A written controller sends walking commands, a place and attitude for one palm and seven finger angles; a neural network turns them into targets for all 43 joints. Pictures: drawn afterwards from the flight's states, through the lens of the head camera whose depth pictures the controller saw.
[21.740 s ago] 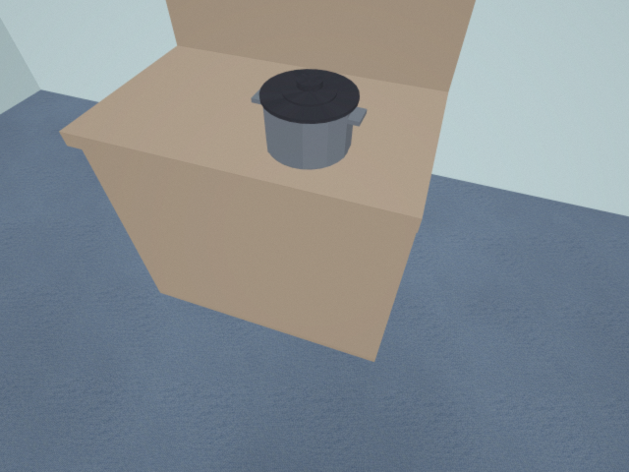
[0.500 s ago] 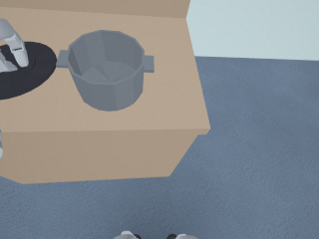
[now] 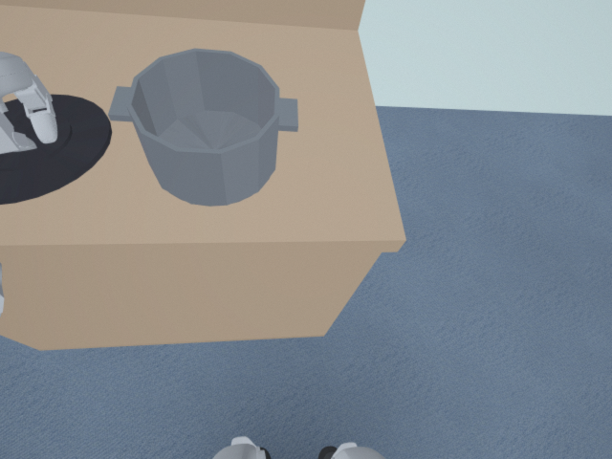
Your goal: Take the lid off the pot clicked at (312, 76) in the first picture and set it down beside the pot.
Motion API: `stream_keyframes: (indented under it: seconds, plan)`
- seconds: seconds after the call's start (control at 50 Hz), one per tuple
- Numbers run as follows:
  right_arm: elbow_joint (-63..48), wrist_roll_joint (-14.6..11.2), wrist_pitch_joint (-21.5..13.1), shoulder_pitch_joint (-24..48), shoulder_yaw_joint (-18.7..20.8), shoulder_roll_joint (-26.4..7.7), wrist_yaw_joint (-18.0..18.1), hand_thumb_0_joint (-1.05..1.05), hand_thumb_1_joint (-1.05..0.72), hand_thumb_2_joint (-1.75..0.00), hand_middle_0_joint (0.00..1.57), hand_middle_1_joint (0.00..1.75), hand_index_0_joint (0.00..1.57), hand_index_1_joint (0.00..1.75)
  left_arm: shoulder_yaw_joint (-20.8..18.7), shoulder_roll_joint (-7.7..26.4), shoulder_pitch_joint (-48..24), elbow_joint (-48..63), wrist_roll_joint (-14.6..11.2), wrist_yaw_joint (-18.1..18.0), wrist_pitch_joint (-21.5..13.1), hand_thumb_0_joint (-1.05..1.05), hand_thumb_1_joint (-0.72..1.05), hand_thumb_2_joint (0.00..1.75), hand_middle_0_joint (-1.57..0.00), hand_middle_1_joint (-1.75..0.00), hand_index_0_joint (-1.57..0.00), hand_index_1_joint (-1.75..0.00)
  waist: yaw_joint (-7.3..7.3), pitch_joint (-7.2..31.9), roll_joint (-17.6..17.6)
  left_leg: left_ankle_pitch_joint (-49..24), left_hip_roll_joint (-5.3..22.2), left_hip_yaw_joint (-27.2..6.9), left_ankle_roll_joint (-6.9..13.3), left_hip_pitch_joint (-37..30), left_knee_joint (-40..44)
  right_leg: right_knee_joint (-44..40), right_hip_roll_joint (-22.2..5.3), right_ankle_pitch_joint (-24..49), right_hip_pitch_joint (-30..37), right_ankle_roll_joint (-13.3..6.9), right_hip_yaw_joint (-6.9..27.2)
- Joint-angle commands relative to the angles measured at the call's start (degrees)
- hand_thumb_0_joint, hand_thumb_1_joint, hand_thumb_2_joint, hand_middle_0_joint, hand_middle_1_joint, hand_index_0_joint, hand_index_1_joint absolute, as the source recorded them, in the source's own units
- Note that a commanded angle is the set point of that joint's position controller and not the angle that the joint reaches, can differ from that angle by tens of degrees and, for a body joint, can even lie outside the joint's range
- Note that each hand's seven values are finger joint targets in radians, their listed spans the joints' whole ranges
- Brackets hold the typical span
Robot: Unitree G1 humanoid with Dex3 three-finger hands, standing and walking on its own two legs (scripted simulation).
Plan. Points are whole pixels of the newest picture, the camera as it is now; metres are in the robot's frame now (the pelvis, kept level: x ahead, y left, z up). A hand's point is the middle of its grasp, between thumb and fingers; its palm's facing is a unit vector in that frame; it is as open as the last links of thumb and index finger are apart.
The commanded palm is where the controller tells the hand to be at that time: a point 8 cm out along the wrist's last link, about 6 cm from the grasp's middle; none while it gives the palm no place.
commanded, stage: lower the lid onto the table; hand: left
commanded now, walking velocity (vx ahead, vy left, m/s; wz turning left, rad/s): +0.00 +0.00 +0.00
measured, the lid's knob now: (14, 126) +0.52 +0.34 +0.07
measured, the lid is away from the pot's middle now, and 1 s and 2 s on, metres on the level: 0.23 0.22 0.23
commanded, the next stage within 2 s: open the fingers wide in 0.68 s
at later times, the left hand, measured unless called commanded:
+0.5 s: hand (25, 150) +0.48 +0.31 +0.08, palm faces -0.53 -0.16 -0.84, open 4.8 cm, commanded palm +0.57 +0.31 +0.14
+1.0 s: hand (33, 175) +0.46 +0.31 +0.06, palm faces -0.45 -0.13 -0.88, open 4.9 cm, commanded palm +0.50 +0.30 +0.12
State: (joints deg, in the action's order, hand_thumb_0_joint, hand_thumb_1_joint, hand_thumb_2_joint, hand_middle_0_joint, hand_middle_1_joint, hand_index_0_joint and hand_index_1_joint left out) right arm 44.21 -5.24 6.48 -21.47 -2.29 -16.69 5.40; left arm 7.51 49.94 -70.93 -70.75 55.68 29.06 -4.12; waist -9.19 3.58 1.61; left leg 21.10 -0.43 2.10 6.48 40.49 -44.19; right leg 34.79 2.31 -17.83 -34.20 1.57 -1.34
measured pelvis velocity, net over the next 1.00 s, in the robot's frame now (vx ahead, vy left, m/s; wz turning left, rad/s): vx -0.02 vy -0.02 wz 0.00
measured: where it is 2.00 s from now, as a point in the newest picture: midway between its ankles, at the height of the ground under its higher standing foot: outside the picture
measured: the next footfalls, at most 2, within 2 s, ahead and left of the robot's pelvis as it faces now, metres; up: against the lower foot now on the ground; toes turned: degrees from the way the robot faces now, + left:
none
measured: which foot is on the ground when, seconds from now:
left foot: down 0.00-1.00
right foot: down 0.00-1.00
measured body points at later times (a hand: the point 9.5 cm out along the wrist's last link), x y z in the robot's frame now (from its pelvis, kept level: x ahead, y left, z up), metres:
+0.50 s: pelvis -0.01 +0.00 -0.01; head +0.11 +0.03 +0.42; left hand +0.50 +0.32 +0.12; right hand -0.04 -0.28 -0.11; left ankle -0.01 +0.04 -0.71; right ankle -0.02 -0.16 -0.71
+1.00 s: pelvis -0.02 -0.02 -0.01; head +0.10 +0.02 +0.42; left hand +0.48 +0.31 +0.11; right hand -0.03 -0.29 -0.12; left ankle -0.01 +0.04 -0.71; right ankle -0.02 -0.16 -0.71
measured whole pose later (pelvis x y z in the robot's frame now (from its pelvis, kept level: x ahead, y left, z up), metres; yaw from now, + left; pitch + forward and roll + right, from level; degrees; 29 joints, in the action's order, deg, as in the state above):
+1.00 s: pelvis -0.02 -0.02 -0.01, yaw +0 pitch +19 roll -5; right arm 40.5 -4.2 12.2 -20.0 -2.1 -15.1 3.9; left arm -1.0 49.1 -58.4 -62.8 58.1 21.8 -10.4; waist -9.0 4.9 1.3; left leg 21.5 0.5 1.3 5.4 45.8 -48.6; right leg 40.4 3.1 -19.1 -39.9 0.9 -2.1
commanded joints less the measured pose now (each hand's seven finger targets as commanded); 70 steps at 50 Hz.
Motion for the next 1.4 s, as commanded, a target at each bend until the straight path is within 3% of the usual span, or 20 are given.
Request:
stream_keyframes:
  seconds: [0.0,0.08,0.16,0.32,0.46,0.6,0.68,0.72,0.74,0.76,0.8,0.84,0.9,0.94,1.02,1.1,1.16,1.2,1.28,1.38]
  plan:
    - [-1.2,0.1,-0.3,-9.7,4.0,-12.6,1.1,0.00,-0.90,-0.90,0.20,0.30,0.20,0.30,-4.5,16.3,-31.2,13.3,0.1,-3.2,-1.2,0.00,0.68,0.96,-0.58,-1.08,-0.96,-1.19,-0.89,28.1,12.3,-36.5,2.8,-6.9,-5.3,-36.0,2.1,-1.5,3.8,11.5,-7.0,-2.8,-3.1]
    - [-1.6,-0.1,-0.2,-9.3,3.6,-12.7,1.3,0.00,-0.90,-0.90,0.20,0.30,0.20,0.30,-4.6,16.9,-30.3,12.8,0.3,-3.5,-1.8,0.00,0.68,0.96,-0.58,-1.08,-0.96,-1.19,-0.92,27.8,11.4,-33.8,2.7,-6.8,-5.2,-33.9,2.0,-0.7,3.7,11.0,-7.1,-2.8,-3.0]
    - [-1.7,0.2,-0.3,-9.3,3.8,-12.7,1.5,0.00,-0.90,-0.90,0.20,0.30,0.20,0.30,-4.8,17.0,-31.9,15.7,0.7,-4.1,-2.3,0.00,0.68,0.96,-0.58,-1.08,-0.96,-1.19,-0.47,29.9,16.3,-38.4,3.4,-7.6,-6.5,-37.5,1.4,-0.1,3.9,10.5,-9.4,-3.0,-2.9]
    - [-1.8,0.1,-0.1,-9.9,3.9,-12.5,1.3,0.00,-0.90,-0.90,0.20,0.30,0.20,0.30,-4.5,15.1,-28.2,10.6,0.3,-4.2,-2.1,0.00,0.68,0.96,-0.58,-1.08,-0.96,-1.19,-1.55,27.6,10.8,-34.5,3.0,-7.5,-5.5,-33.4,0.7,0.4,4.0,10.0,-10.5,-2.7,-3.1]
    - [-1.9,0.4,0.5,-9.6,3.7,-12.5,1.4,0.00,-0.90,-0.90,0.20,0.30,0.20,0.30,-5.6,17.4,-30.4,13.7,1.3,-4.9,-2.9,0.00,0.68,0.96,-0.58,-1.08,-0.96,-1.19,-1.25,30.9,14.1,-37.5,3.2,-7.5,-6.3,-34.2,-0.8,1.9,4.1,10.3,-11.1,-2.8,-2.8]
    - [-2.2,0.1,0.8,-9.6,3.3,-12.4,1.6,0.00,-0.90,-0.90,0.20,0.30,0.20,0.30,-5.6,17.8,-28.3,10.7,1.5,-5.3,-3.1,0.00,0.68,0.96,-0.58,-1.08,-0.96,-1.19,-2.10,29.0,12.3,-30.6,2.7,-6.9,-5.1,-29.4,-1.3,2.4,4.1,8.9,-11.6,-2.7,-2.7]
    - [-2.3,0.0,0.7,-9.4,3.0,-12.2,1.8,0.00,-0.90,-0.90,0.20,0.30,0.20,0.30,-4.9,17.1,-28.1,10.4,1.8,-5.7,-3.3,0.00,0.68,0.96,-0.58,-1.08,-0.96,-1.19,-2.00,28.9,15.5,-31.0,2.8,-7.0,-5.5,-30.0,-1.6,2.9,4.2,8.4,-13.1,-3.0,-2.7]
    - [-2.5,0.0,1.0,-9.3,2.8,-12.2,1.8,0.00,-0.90,-0.90,0.20,0.30,0.20,0.30,-5.5,18.5,-27.3,10.0,1.8,-5.6,-3.3,0.00,0.68,0.96,-0.58,-1.08,-0.96,-1.19,-2.34,29.1,12.9,-29.4,2.4,-6.3,-4.7,-27.3,-2.1,3.3,4.2,9.5,-11.2,-2.8,-2.5]
    - [-2.7,-0.2,0.8,-8.9,2.4,-12.0,1.9,0.00,-0.90,-0.90,0.20,0.30,0.20,0.30,-5.6,18.1,-26.5,10.1,1.2,-5.5,-3.6,0.00,0.68,0.96,-0.58,-1.08,-0.96,-1.19,-2.18,29.2,11.8,-30.8,2.3,-5.8,-4.5,-26.5,-2.5,3.8,4.4,10.2,-10.6,-2.7,-2.7]
    - [-6.0,0.7,1.5,-9.2,4.3,-10.7,-0.4,0.00,-0.90,-0.90,0.20,0.30,0.20,0.30,-10.6,16.5,-10.6,11.2,1.5,-5.9,-2.9,0.00,0.68,0.96,-0.58,-1.08,-0.96,-1.19,3.47,33.0,12.2,-38.4,1.2,-7.0,-6.4,-29.6,-2.2,4.4,4.2,11.5,-7.6,-4.0,-3.5]
    - [-6.5,2.1,4.0,-7.4,5.2,-11.3,-0.9,0.00,-0.90,-0.90,0.20,0.30,0.20,0.30,-14.3,19.4,-12.6,24.3,1.7,-7.5,-6.5,0.00,0.66,0.92,-0.56,-1.08,-0.92,-1.19,3.49,35.6,15.2,-46.8,2.4,-8.4,-8.0,-35.3,-2.2,3.8,4.3,12.6,-9.8,-4.4,-3.0]
    - [-6.3,1.8,4.7,-7.1,5.2,-11.0,-1.2,0.00,-0.90,-0.90,0.20,0.30,0.20,0.30,-11.8,15.9,-14.4,22.9,1.1,-7.8,-6.7,0.00,0.64,0.88,-0.54,-1.09,-0.88,-1.19,1.08,30.6,11.5,-43.0,2.3,-7.9,-6.6,-33.1,-2.4,2.8,4.4,10.7,-11.7,-3.8,-3.0]
    - [-6.1,1.2,5.8,-7.3,4.7,-11.8,-0.5,0.00,-0.90,-0.90,0.20,0.30,0.20,0.30,-16.4,24.5,-18.8,21.9,1.6,-10.0,-5.9,0.00,0.61,0.81,-0.52,-1.09,-0.83,-1.18,0.60,29.9,8.5,-28.4,1.2,-6.3,-4.0,-26.7,-0.6,1.5,3.5,9.6,-6.5,-3.5,-1.4]
    - [-6.0,1.0,5.3,-6.4,4.4,-11.3,-0.3,0.00,-0.90,-0.90,0.20,0.30,0.20,0.30,-13.6,21.5,-20.8,23.8,1.6,-10.9,-6.3,0.00,0.59,0.76,-0.50,-1.09,-0.79,-1.18,0.70,30.0,14.7,-29.5,1.2,-6.3,-4.7,-29.5,0.1,1.6,3.4,8.9,-8.1,-4.0,-1.9]
    - [-5.4,0.8,5.1,-6.3,4.1,-11.3,-0.5,0.00,-0.90,-0.90,0.20,0.30,0.20,0.30,-10.4,18.0,-17.3,16.1,2.7,-11.1,-5.2,0.00,0.55,0.68,-0.47,-1.08,-0.72,-1.16,-0.44,23.9,12.1,-22.8,1.6,-7.3,-4.6,-27.7,0.8,0.8,3.5,4.5,-11.9,-4.0,-2.2]
    - [-5.1,0.8,4.6,-5.9,4.2,-11.4,-0.3,0.00,-0.90,-0.90,0.20,0.30,0.20,0.30,-6.1,13.0,-19.6,16.8,1.3,-9.5,-4.7,0.00,0.48,0.65,-0.44,-1.07,-0.66,-1.13,-1.42,25.1,11.3,-22.6,1.4,-6.9,-3.9,-28.6,0.4,0.6,3.4,5.2,-11.6,-3.8,-2.1]
    - [-5.0,0.8,4.5,-5.7,4.2,-11.5,0.1,0.00,-0.90,-0.90,0.20,0.30,0.20,0.30,-7.3,14.8,-20.3,19.1,0.3,-8.6,-5.3,0.00,0.42,0.63,-0.42,-1.05,-0.61,-1.11,-1.10,29.3,10.2,-25.9,1.3,-6.6,-3.7,-29.6,-0.5,1.4,3.4,7.5,-9.3,-3.4,-2.0]
    - [-4.8,0.4,4.6,-5.3,4.0,-11.5,0.3,0.00,-0.90,-0.90,0.20,0.30,0.20,0.30,-5.9,13.0,-18.9,16.7,-0.1,-8.0,-5.4,0.00,0.39,0.61,-0.41,-1.05,-0.58,-1.10,-1.62,25.9,8.9,-24.2,1.1,-6.2,-3.5,-26.9,-0.6,1.5,3.4,7.4,-10.3,-3.4,-2.1]
    - [-4.7,0.8,4.9,-5.6,4.2,-11.2,0.3,0.00,-0.90,-0.90,0.20,0.30,0.20,0.30,-8.7,16.1,-19.6,19.9,0.2,-8.5,-6.4,0.00,0.33,0.55,-0.38,-1.04,-0.51,-1.08,-0.28,29.6,12.4,-32.8,1.4,-6.5,-4.5,-30.3,-1.6,2.4,3.6,10.3,-9.7,-3.7,-2.0]
    - [-5.2,0.5,5.6,-5.6,3.7,-11.0,-0.2,0.00,-0.90,-0.90,0.20,0.30,0.20,0.30,-8.5,15.7,-15.1,12.5,1.3,-9.0,-5.5,0.00,0.25,0.51,-0.34,-1.02,-0.43,-1.05,-0.50,24.8,8.7,-30.7,0.8,-5.9,-4.3,-24.5,-2.1,3.2,3.9,9.9,-10.1,-3.7,-2.2]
